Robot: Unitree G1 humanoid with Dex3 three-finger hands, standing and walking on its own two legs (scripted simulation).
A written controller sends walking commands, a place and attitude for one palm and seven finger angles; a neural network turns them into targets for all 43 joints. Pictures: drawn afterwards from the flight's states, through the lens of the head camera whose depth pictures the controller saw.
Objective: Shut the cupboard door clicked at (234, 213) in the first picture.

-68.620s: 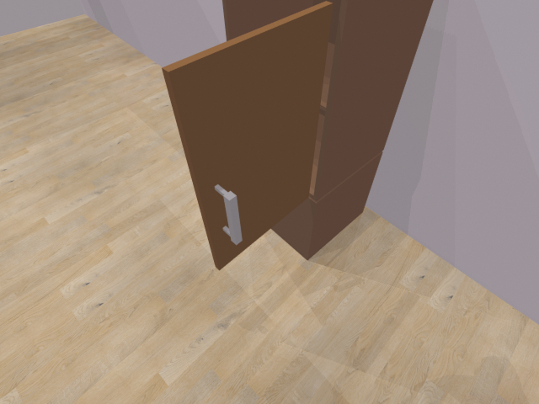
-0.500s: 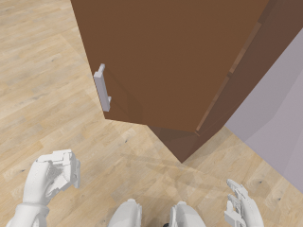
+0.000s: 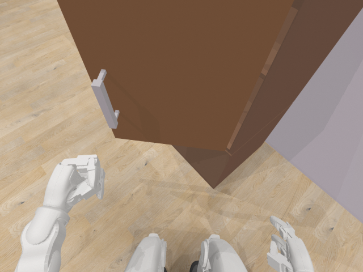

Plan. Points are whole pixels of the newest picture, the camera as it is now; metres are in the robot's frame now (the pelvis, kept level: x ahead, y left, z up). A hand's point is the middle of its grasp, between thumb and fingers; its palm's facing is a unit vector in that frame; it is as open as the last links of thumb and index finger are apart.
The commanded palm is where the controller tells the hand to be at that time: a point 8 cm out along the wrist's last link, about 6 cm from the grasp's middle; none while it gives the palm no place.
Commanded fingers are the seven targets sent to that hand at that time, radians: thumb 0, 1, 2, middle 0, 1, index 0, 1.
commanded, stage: bring the fist close to the handle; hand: left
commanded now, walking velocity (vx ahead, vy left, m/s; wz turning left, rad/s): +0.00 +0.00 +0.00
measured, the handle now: (108, 101) +0.51 +0.22 +0.01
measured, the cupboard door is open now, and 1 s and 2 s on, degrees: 42 42 32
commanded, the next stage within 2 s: push the door shut along its arc in 1.04 s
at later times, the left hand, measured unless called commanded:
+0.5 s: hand (103, 143) +0.38 +0.20 +0.02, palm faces -0.04 -1.00 -0.02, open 3.1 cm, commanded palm +0.36 +0.25 +0.02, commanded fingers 0.00 0.90 0.90 -1.30 -1.50 -1.30 -1.50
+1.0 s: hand (110, 137) +0.41 +0.20 +0.00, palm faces -0.04 -1.00 -0.02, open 3.1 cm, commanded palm +0.39 +0.24 +0.01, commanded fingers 0.00 0.90 0.90 -1.30 -1.50 -1.30 -1.50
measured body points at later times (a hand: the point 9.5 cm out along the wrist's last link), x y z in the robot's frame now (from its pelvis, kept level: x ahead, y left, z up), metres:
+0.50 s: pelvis +0.00 +0.00 -0.01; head +0.12 +0.02 +0.42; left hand +0.38 +0.26 +0.02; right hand +0.13 -0.26 -0.11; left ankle +0.02 +0.08 -0.61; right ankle +0.04 -0.08 -0.61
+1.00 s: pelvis +0.00 +0.02 -0.01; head +0.13 +0.04 +0.42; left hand +0.40 +0.25 +0.01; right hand +0.08 -0.24 -0.12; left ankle +0.02 +0.08 -0.61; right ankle +0.04 -0.08 -0.61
